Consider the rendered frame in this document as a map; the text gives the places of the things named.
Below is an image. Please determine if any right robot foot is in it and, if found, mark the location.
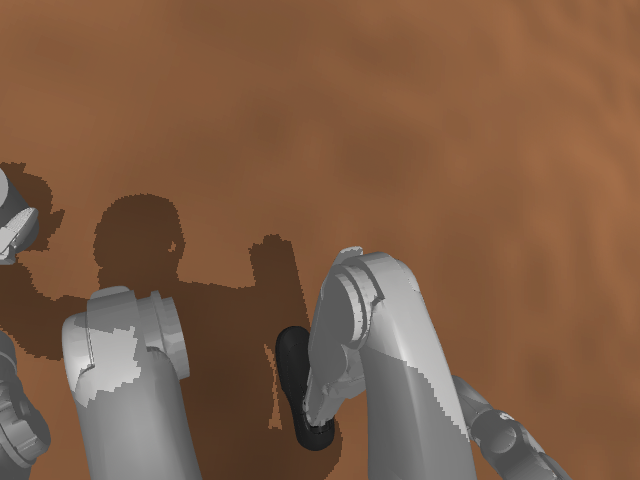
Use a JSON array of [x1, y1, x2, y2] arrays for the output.
[[275, 326, 335, 451]]

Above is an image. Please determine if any right robot arm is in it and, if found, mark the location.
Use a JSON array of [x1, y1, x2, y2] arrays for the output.
[[470, 410, 572, 480]]

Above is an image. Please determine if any bottle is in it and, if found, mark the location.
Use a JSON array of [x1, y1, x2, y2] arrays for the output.
[[0, 168, 39, 254]]

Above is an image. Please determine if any left robot hand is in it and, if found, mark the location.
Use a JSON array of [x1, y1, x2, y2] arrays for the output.
[[0, 207, 39, 265]]

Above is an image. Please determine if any left robot arm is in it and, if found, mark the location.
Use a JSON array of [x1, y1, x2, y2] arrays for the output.
[[0, 330, 51, 480]]

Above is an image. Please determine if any right robot hand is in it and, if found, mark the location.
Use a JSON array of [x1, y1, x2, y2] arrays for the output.
[[451, 375, 495, 441]]

